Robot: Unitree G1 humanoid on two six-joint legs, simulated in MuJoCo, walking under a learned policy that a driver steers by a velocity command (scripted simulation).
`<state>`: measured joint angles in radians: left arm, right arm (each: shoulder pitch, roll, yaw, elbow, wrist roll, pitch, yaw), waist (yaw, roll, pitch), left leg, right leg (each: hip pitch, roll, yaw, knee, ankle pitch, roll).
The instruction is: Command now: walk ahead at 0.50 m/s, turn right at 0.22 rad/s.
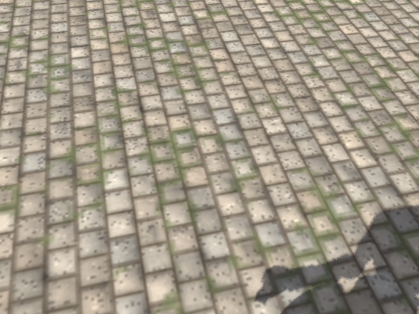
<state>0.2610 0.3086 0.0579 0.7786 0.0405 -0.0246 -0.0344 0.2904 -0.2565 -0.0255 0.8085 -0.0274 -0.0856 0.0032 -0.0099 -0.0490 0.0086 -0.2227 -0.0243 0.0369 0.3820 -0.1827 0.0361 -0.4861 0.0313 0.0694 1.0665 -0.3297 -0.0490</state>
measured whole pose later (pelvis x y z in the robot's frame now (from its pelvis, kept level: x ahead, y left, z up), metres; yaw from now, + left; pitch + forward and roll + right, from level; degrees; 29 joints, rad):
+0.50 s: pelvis +0.21 -0.05 +0.00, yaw +4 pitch +0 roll +1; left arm 0.24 0.21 0.02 0.79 0.02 -0.05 0.02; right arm 0.28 -0.26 -0.07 0.87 -0.02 0.01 0.01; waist -0.02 0.03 0.07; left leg -0.52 0.01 0.00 1.07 -0.33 0.00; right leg -0.21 -0.02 -0.15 0.38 -0.18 -0.07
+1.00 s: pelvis +0.24 -0.02 +0.00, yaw +21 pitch +1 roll -1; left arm 0.18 0.27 0.06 0.77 0.02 0.06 0.02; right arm 0.21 -0.27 -0.07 0.76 -0.01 0.04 0.00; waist -0.01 -0.02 0.06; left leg -0.31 -0.09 -0.05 0.44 -0.14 0.09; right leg -0.48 -0.02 0.03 0.99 -0.41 0.04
